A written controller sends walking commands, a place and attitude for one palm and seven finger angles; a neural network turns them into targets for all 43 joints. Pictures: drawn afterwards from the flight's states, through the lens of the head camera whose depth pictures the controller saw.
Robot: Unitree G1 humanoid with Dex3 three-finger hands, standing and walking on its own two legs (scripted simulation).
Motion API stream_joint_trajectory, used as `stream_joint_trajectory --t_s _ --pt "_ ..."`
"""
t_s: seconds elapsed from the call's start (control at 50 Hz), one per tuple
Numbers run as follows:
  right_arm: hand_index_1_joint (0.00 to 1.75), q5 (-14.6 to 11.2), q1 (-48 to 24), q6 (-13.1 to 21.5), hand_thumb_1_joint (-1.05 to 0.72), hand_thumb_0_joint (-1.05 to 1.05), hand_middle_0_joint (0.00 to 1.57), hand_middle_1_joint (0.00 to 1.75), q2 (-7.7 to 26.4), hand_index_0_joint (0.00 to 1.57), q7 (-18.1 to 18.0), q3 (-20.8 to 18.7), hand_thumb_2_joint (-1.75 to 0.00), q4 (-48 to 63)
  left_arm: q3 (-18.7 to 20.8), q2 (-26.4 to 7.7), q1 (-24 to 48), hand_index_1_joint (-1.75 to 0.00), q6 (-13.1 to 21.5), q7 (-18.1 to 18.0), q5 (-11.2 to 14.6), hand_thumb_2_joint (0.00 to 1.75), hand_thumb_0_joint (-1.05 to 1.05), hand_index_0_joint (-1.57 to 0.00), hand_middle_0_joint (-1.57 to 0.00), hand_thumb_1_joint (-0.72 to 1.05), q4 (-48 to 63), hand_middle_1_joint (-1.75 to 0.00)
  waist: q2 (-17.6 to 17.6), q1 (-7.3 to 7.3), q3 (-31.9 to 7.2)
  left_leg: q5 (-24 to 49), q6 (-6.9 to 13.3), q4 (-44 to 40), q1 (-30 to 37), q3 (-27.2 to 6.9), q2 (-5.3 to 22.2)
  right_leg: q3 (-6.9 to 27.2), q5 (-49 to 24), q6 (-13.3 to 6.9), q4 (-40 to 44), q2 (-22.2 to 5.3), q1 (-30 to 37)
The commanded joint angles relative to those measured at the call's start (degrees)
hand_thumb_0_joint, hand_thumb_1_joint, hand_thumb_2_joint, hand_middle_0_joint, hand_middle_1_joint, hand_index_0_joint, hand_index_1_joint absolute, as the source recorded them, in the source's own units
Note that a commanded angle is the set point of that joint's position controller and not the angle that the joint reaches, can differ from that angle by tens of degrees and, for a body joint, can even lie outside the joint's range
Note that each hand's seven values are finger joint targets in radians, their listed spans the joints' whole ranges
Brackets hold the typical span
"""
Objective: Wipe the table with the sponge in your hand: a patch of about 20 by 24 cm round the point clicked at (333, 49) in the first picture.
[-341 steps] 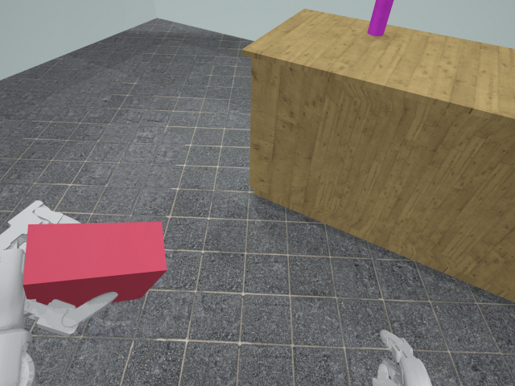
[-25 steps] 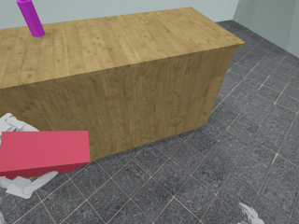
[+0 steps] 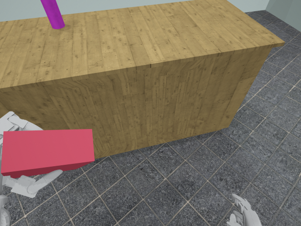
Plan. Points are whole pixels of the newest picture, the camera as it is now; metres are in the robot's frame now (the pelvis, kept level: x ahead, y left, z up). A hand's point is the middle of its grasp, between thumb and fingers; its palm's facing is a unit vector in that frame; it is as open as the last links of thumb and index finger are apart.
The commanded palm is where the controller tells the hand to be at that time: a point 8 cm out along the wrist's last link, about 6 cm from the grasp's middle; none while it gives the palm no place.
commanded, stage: take the last steps up to it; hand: left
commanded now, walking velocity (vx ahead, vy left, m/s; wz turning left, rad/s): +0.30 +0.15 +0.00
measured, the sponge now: (60, 153) +0.22 +0.20 +0.15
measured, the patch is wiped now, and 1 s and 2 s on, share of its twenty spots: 0.00 0.00 0.00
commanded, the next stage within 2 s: come to a stop and stand still in 0.92 s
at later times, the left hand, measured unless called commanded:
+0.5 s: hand (44, 110) +0.32 +0.27 +0.16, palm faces +0.37 -0.78 -0.51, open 10.2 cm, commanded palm +0.26 +0.31 +0.18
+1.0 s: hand (45, 80) +0.41 +0.31 +0.17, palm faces +0.39 -0.79 -0.48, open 10.2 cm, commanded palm +0.36 +0.35 +0.18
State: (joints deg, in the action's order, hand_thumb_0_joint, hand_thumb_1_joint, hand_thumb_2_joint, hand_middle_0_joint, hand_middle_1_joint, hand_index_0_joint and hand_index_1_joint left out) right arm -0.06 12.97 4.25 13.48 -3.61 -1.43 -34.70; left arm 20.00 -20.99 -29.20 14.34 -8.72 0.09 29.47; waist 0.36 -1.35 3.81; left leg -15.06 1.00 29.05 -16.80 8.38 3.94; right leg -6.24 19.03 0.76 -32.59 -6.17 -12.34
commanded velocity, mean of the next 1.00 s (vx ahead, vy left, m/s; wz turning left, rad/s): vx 0.23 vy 0.15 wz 0.02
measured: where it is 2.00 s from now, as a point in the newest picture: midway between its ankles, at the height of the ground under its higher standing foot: outside the picture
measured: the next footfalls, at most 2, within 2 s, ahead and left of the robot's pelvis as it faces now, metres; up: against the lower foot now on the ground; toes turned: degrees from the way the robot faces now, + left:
left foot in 0.60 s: +0.24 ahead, +0.19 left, +0.00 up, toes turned +10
right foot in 0.88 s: +0.23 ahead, -0.03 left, +0.00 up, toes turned -10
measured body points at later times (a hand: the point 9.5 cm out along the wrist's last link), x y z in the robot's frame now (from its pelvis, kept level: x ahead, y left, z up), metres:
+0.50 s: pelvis +0.10 +0.03 +0.01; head +0.15 +0.01 +0.45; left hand +0.29 +0.31 +0.19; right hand +0.25 -0.22 -0.11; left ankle +0.16 +0.18 -0.69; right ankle +0.06 -0.07 -0.73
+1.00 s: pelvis +0.20 +0.07 +0.00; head +0.23 +0.04 +0.44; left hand +0.39 +0.35 +0.19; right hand +0.35 -0.15 -0.13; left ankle +0.18 +0.19 -0.67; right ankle +0.19 -0.02 -0.73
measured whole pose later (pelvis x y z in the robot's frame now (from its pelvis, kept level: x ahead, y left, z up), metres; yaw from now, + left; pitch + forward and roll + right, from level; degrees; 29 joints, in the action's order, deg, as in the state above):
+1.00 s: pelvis +0.20 +0.07 +0.00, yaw +0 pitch +0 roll +2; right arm -0.6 11.5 3.1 11.6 -2.7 0.6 -38.9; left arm 19.6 -19.7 -26.8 13.1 -7.7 1.0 25.5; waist -2.2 -0.9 3.1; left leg -24.4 -1.2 60.9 -27.0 4.4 1.3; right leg -9.4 19.9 -1.7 -35.6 -5.1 -15.7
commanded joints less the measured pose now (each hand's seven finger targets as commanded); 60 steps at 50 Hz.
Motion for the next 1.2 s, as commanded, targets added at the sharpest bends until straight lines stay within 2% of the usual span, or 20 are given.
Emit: stream_joint_trajectory --t_s 0.0,0.06,0.18,0.2,0.24,0.26,0.3,0.36,0.5,0.54,0.56,0.58,0.62,0.7,0.82,0.88,0.94,1.06,1.12,1.18 --pt "0.3 -0.8 -3.8 3.7 -0.9 0.0 0.2 0.3 5.8 0.2 -0.4 -2.8 -0.9 8.8 5.7 -8.4 11.1 -1.6 3.7 -2.0 1.1 1.3 0.0 -1.2 -1.2 0.1 13.2 -1.6 -15.3 2.16 -10.5 14.5 9.7 -10.4 21.7 -23.6 15.8 -0.5 14.0 0.3 -23.3 3.9 -19.0" --pt "0.3 -0.8 -5.1 4.4 -0.9 0.0 0.2 0.3 4.3 0.2 -0.3 -2.8 -0.9 6.7 7.9 -11.3 8.1 -1.6 3.7 -1.1 0.9 1.3 0.0 -1.2 -1.2 0.1 11.6 -1.6 -14.3 1.29 -7.5 1.7 14.5 -12.0 12.9 -24.0 17.3 4.5 13.2 0.4 -29.1 -0.5 -22.8" --pt "0.3 -0.7 -5.3 5.5 -0.9 0.0 0.2 0.3 4.4 0.2 0.1 -1.6 -0.9 6.4 7.3 -9.5 3.7 -1.6 3.0 -1.4 1.1 1.3 0.0 -1.2 -1.2 0.1 13.8 -1.6 -12.0 0.69 -8.9 0.1 5.6 -3.5 -0.8 -7.7 9.0 -3.8 1.4 0.2 1.4 3.4 1.9" --pt "0.3 -0.7 -5.5 5.0 -0.9 0.0 0.2 0.3 4.0 0.2 0.0 -1.6 -0.9 6.4 7.8 -9.8 4.0 -1.6 2.8 -1.5 0.8 1.3 0.0 -1.2 -1.2 0.1 11.8 -1.6 -6.8 0.56 -8.9 -3.4 4.0 3.3 -5.5 -5.2 6.7 0.7 -0.4 -1.2 7.2 0.7 6.7" --pt "0.3 -0.7 -7.4 4.1 -0.9 0.0 0.2 0.3 3.1 0.2 0.5 -1.5 -0.9 7.7 11.5 -13.2 5.2 -1.6 1.9 -1.8 1.7 1.3 0.0 -1.2 -1.2 0.1 7.3 -1.6 18.2 -0.39 -7.0 -15.6 -0.8 31.6 -25.4 -2.8 -2.6 37.8 -1.8 -11.4 18.3 -20.3 13.4" --pt "0.3 -0.5 -7.1 3.7 -0.9 0.0 0.2 0.3 5.0 0.2 1.3 -2.6 -0.9 6.6 10.3 -12.2 7.6 -1.6 2.2 -1.4 2.3 1.3 0.0 -1.2 -1.2 0.1 7.2 -1.6 15.6 0.7 -6.4 -12.7 -1.7 38.8 -26.9 -8.9 -0.6 38.8 -0.2 -12.7 19.3 -21.7 12.3" --pt "0.3 -0.4 -6.6 2.7 -0.9 0.0 0.2 0.3 3.3 0.2 1.1 -1.3 -0.9 5.0 10.6 -11.7 5.1 -1.6 3.6 -0.8 2.2 1.3 0.0 -1.2 -1.2 0.1 6.2 -1.6 6.2 1.06 -4.5 -7.6 -2.5 42.5 -28.6 -10.3 1.8 26.3 -14.0 -12.0 16.1 -18.9 12.0" --pt "0.3 -0.1 -7.2 1.7 -0.9 0.0 0.2 0.3 2.7 0.2 1.0 -0.9 -0.9 5.2 8.4 -9.7 4.9 -1.6 5.2 -0.5 0.9 1.3 0.0 -1.2 -1.2 0.1 6.3 -1.6 7.4 1.37 -6.3 -4.5 -2.5 30.5 -23.2 -7.1 2.6 10.1 -33.4 -8.5 11.8 -13.9 11.8" --pt "0.3 0.4 -5.9 3.0 -0.9 0.0 0.2 0.3 2.4 0.2 0.7 -2.0 -0.9 8.3 8.3 -10.9 6.1 -1.6 4.2 -2.4 0.4 1.3 0.0 -1.2 -1.2 0.1 14.9 -1.6 9.0 0.53 -10.8 4.4 -1.1 0.7 0.3 4.5 -3.5 5.2 -29.7 -6.1 5.9 -10.1 7.9" --pt "0.3 0.0 -4.2 3.5 -0.9 0.0 0.2 0.3 3.9 0.2 0.0 -3.1 -0.9 8.5 8.7 -11.4 7.8 -1.6 5.0 -2.5 0.4 1.3 0.0 -1.2 -1.2 0.1 17.4 -1.6 -1.5 2.25 -13.5 7.7 0.1 -5.2 12.9 2.3 -1.8 2.9 -24.8 -3.5 -7.2 -6.9 1.6" --pt "0.3 -0.2 -3.8 3.6 -0.9 0.0 0.2 0.3 5.7 0.2 0.0 -3.8 -0.9 8.6 8.6 -10.6 6.8 -1.6 5.4 -2.5 0.6 1.3 0.0 -1.2 -1.2 0.1 17.9 -1.6 -13.6 2.39 -15.8 15.0 4.2 -5.7 21.0 -10.6 8.1 -1.5 -6.0 -0.8 -19.9 -1.4 -8.1" --pt "0.3 -0.5 -3.2 3.6 -0.9 0.0 0.2 0.3 5.7 0.2 0.4 -3.9 -0.9 9.0 8.7 -10.8 6.9 -1.6 5.6 -2.7 0.5 1.3 0.0 -1.2 -1.2 0.1 17.5 -1.6 -18.3 1.92 -15.8 25.2 10.2 -7.9 23.0 -25.0 17.2 0.2 17.6 0.1 -31.9 3.4 -17.1" --pt "0.3 -0.5 -4.6 3.5 -0.9 0.0 0.2 0.3 5.0 0.2 0.3 -3.4 -0.9 7.7 11.3 -13.9 5.9 -1.6 4.9 -2.0 1.1 1.3 0.0 -1.2 -1.2 0.1 12.7 -1.6 -15.7 1.93 -13.0 10.0 15.5 -10.8 14.6 -28.1 20.1 5.1 16.9 0.2 -40.2 0.3 -22.4" --pt "0.3 -1.0 -5.1 4.6 -0.9 0.0 0.2 0.3 4.1 0.2 0.8 -2.7 -0.9 6.7 9.7 -10.3 1.5 -1.6 4.9 -0.9 1.9 1.3 0.0 -1.2 -1.2 0.1 16.9 -1.6 -14.3 0.91 -10.6 11.8 10.8 -9.9 5.5 -12.7 13.0 0.8 8.8 0.9 -24.9 -0.1 -15.5" --pt "0.3 -1.0 -4.7 4.2 -0.9 0.0 0.2 0.3 4.5 0.2 -0.4 -1.6 -0.9 6.6 8.3 -9.2 2.0 -1.6 1.9 -0.9 2.0 1.3 0.0 -1.2 -1.2 0.1 9.2 -1.6 -7.3 0.86 -10.6 1.6 4.8 -2.1 -2.1 -7.0 9.0 -3.2 -1.1 0.6 3.3 2.8 3.0" --pt "0.3 -0.7 -6.7 3.3 -0.9 0.0 0.2 0.3 3.6 0.2 0.0 -1.2 -0.9 7.9 9.9 -12.0 6.3 -1.6 0.9 -1.2 2.5 1.3 0.0 -1.2 -1.2 0.1 5.4 -1.6 17.7 0.23 -6.9 -16.1 -1.5 28.3 -21.5 -3.3 -2.5 34.1 -11.2 -10.5 16.6 -20.9 9.4" --pt "0.3 -0.2 -6.8 2.3 -0.9 0.0 0.2 0.3 3.3 0.2 0.7 -0.3 -0.9 5.5 8.7 -11.3 8.2 -1.6 2.8 -1.0 1.8 1.3 0.0 -1.2 -1.2 0.1 7.5 -1.6 9.0 1.31 -6.3 -9.4 -3.3 39.9 -24.4 -9.5 0.7 20.8 -30.7 -10.5 12.8 -18.7 11.1" --pt "0.3 0.3 -8.2 1.6 -0.9 0.0 0.2 0.3 2.0 0.2 0.0 -0.3 -0.9 8.4 8.0 -10.5 3.8 -1.6 3.1 -2.1 1.0 1.3 0.0 -1.2 -1.2 0.1 14.1 -1.6 9.3 0.3 -10.3 -3.7 -2.5 10.4 -7.4 -0.1 -1.8 4.2 -44.7 -6.9 6.2 -11.8 10.8" --pt "0.3 0.3 -5.7 1.3 -0.9 0.0 0.2 0.3 2.5 0.2 -0.9 -1.0 -0.9 9.7 8.7 -10.7 4.0 -1.6 2.4 -2.6 1.3 1.3 0.0 -1.2 -1.2 0.1 17.5 -1.6 4.6 1.61 -13.1 11.3 -2.9 -3.5 6.1 1.0 -2.8 1.6 -35.4 -3.1 -0.3 -7.2 6.5" --pt "0.3 -0.6 -2.6 1.5 -0.9 0.0 0.2 0.3 5.6 0.2 -0.5 -2.8 -0.9 10.6 8.0 -10.2 4.4 -1.6 3.2 -2.0 1.9 1.3 0.0 -1.2 -1.2 0.1 15.9 -1.6 -12.8 0.98 -13.9 45.8 5.7 -6.9 15.5 -18.9 16.7 1.7 16.0 0.9 -18.4 3.4 -8.5"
